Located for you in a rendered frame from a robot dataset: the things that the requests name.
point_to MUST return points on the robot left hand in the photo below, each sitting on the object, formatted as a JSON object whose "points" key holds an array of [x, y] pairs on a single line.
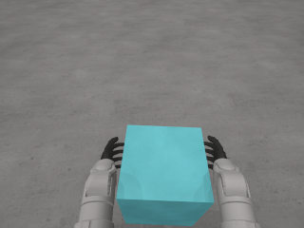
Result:
{"points": [[109, 153]]}

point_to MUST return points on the robot right forearm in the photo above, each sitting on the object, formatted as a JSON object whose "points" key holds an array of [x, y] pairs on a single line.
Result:
{"points": [[234, 196]]}

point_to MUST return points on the carton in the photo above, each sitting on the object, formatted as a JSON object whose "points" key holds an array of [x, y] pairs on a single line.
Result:
{"points": [[164, 177]]}

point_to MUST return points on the robot left forearm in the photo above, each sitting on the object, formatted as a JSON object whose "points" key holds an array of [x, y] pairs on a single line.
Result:
{"points": [[99, 196]]}

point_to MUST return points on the robot right hand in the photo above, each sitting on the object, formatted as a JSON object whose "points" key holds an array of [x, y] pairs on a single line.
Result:
{"points": [[217, 151]]}

